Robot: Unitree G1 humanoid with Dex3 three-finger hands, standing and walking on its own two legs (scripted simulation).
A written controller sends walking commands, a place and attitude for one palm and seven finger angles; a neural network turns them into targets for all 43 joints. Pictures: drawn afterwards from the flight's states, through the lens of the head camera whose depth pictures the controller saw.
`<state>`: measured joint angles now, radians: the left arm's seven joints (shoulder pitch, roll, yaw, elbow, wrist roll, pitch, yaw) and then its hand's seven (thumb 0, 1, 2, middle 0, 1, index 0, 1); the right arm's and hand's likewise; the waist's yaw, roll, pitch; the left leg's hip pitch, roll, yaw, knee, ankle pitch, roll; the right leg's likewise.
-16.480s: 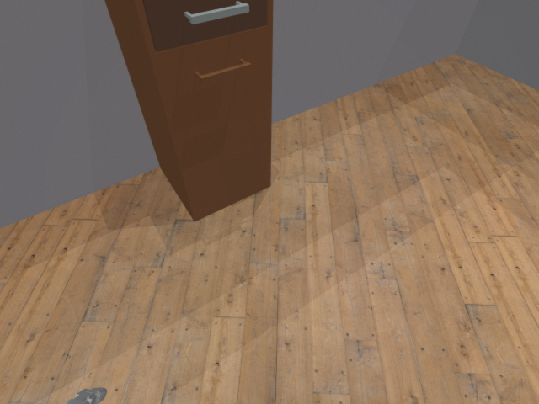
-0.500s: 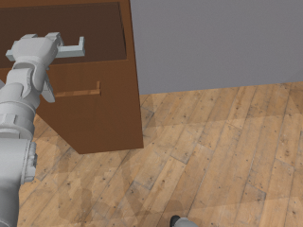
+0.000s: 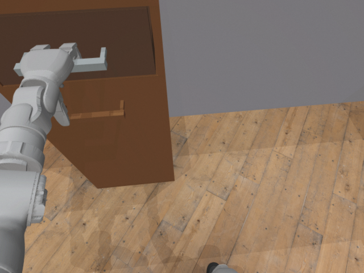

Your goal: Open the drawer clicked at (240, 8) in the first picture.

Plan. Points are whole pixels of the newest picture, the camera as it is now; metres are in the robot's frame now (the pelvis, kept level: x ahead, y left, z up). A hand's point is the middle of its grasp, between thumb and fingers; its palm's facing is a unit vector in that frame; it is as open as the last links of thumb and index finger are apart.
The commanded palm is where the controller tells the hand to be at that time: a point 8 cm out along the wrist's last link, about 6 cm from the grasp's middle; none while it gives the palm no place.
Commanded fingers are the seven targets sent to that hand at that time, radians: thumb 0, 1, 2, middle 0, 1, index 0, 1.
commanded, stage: close the thumb around the handle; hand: left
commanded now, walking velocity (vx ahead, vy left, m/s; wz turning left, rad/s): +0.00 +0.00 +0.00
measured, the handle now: (63, 60) +0.55 +0.24 +0.14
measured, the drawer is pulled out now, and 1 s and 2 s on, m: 0.00 0.01 0.12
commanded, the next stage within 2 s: pull the drawer open in 0.70 s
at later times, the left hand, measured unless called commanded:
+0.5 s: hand (62, 85) +0.50 +0.24 +0.11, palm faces -0.02 +0.01 -1.00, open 7.5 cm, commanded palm +0.48 +0.25 +0.17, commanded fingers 0.00 0.90 0.90 -0.40 -1.35 -0.40 -1.35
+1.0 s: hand (59, 88) +0.49 +0.25 +0.11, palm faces -0.02 +0.02 -1.00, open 5.5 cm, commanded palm +0.46 +0.24 +0.17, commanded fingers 0.00 0.90 0.90 -0.40 -1.35 -0.40 -1.35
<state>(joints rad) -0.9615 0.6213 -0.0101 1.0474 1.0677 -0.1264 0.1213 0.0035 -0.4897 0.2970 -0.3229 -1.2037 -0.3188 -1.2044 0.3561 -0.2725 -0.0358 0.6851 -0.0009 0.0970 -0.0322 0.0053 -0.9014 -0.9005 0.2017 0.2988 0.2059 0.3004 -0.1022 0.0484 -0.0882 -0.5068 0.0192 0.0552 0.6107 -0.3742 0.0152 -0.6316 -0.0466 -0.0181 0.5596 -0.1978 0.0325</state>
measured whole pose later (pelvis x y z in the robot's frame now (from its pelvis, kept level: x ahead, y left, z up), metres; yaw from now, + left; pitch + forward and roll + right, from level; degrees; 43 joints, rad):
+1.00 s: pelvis +0.00 +0.00 +0.00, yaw +0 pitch +15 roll +0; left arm -0.90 0.60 -0.02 0.98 1.05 -0.10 0.12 0.00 0.75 0.82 -0.38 -1.35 -0.37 -1.34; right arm 0.36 -0.28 -0.05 0.69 0.00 0.10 -0.03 0.01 -0.90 -0.90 0.20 0.30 0.21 0.30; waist -0.08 0.05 -0.09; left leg -0.47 0.02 0.05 0.59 -0.37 0.01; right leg -0.60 -0.04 -0.02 0.55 -0.20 0.03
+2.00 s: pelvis +0.00 -0.01 +0.01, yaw +1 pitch +6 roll +0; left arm -0.43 0.50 -0.06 0.41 0.97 -0.01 0.06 0.02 0.76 0.82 -0.35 -1.35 -0.37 -1.34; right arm 0.21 -0.27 -0.02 0.63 0.02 0.10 -0.04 0.01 -0.90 -0.90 0.20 0.30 0.20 0.30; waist 0.04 0.08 -0.05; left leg -0.27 0.01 0.03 0.50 -0.34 0.00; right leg -0.42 -0.05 -0.04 0.51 -0.21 0.02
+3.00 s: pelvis +0.00 -0.01 +0.02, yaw +1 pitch +1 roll +0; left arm 0.09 0.47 -0.04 -0.13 0.94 0.05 0.07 0.04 0.76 0.81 -0.32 -1.35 -0.42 -1.34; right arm 0.12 -0.26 0.01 0.63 -0.01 0.07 -0.01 0.01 -0.90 -0.90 0.20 0.30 0.20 0.30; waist 0.10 0.10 -0.01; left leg -0.14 0.01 0.03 0.43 -0.31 0.00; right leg -0.29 -0.05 -0.04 0.46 -0.19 0.02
